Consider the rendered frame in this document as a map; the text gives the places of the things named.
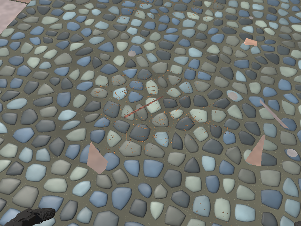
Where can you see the left robot hand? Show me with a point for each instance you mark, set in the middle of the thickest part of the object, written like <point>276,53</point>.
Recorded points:
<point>30,217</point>

